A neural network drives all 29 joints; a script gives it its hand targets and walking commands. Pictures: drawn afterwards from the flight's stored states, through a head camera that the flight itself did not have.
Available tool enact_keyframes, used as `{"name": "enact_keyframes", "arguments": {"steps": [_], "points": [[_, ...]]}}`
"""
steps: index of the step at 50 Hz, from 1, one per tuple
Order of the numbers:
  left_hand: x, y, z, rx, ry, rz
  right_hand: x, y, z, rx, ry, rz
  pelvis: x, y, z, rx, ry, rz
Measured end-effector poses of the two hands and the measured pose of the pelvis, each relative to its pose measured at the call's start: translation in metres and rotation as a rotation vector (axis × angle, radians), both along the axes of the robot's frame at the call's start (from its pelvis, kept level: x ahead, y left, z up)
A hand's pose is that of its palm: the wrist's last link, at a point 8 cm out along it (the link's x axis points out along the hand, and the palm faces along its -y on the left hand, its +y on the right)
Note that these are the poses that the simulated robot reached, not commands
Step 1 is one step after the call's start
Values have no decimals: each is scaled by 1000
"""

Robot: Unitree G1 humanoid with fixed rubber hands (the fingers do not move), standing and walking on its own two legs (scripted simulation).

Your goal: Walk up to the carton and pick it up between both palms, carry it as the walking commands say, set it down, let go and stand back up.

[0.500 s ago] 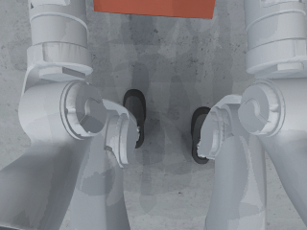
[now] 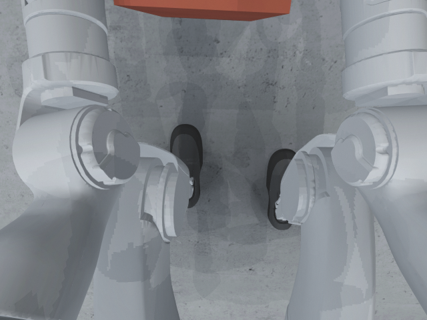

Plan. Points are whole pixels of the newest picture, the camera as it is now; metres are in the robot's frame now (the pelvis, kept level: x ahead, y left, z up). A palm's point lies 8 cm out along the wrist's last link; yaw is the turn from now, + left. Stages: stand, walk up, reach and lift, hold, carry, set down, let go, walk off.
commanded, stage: set down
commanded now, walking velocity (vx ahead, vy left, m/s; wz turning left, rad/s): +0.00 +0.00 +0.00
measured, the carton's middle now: out of the picture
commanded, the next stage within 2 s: none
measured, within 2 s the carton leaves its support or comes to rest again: rests again in 0.14 s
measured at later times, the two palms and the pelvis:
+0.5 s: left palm out of the picture +0.58 +0.15 -0.18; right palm out of the picture +0.58 -0.12 -0.19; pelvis +0.00 +0.00 +0.00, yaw +0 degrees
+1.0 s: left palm out of the picture +0.58 +0.15 -0.18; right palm out of the picture +0.58 -0.12 -0.19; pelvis +0.00 +0.00 -0.01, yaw +0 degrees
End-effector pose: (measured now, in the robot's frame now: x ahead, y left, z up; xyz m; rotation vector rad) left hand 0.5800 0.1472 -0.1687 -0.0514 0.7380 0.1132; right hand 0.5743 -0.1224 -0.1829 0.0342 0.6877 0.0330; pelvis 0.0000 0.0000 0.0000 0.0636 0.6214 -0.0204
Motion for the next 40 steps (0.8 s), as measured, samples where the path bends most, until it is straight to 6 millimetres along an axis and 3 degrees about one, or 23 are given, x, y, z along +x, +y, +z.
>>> {"name": "enact_keyframes", "arguments": {"steps": [40], "points": [[4,6,-11,-12,-13,-8,5,3,-11,31,-23,11,4,1,-5,-4,18,4]]}}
